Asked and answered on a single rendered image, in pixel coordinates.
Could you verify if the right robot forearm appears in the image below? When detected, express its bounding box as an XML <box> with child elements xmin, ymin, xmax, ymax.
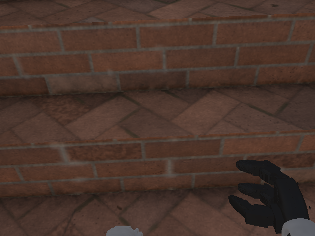
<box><xmin>282</xmin><ymin>218</ymin><xmax>315</xmax><ymax>236</ymax></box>

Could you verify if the left robot thigh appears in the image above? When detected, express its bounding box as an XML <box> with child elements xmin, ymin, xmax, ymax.
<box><xmin>106</xmin><ymin>225</ymin><xmax>143</xmax><ymax>236</ymax></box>

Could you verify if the right robot hand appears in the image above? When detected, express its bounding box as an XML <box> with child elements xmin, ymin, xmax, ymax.
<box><xmin>228</xmin><ymin>159</ymin><xmax>311</xmax><ymax>234</ymax></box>

